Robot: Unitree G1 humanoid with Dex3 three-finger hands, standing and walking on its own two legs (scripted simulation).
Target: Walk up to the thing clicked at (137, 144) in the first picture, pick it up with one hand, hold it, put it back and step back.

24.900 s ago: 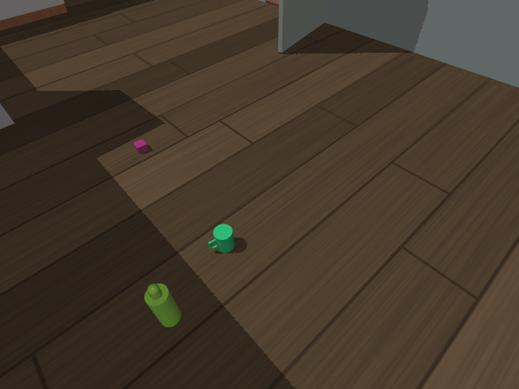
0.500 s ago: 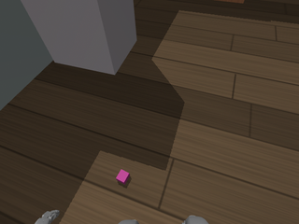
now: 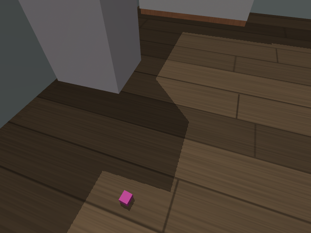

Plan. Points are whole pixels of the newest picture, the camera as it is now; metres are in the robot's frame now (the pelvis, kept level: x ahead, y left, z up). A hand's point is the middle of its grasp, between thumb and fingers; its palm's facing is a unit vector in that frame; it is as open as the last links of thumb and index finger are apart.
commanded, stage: walk up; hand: left
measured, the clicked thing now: (126, 198) +0.44 +0.24 -0.75
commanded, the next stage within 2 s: stand in 0.72 s
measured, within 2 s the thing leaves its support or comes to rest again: neither
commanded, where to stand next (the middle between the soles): +0.05 +0.00 m, yaw +0 degrees
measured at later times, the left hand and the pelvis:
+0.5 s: hand out of the picture +0.09 +0.25 -0.15, palm faces -0.02 -0.94 -0.34, open 7.3 cm; pelvis +0.00 -0.01 +0.01, yaw -1 degrees
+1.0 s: hand out of the picture +0.10 +0.24 -0.15, palm faces -0.04 -0.94 -0.33, open 7.3 cm; pelvis +0.01 -0.01 +0.01, yaw +0 degrees
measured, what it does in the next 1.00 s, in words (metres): stands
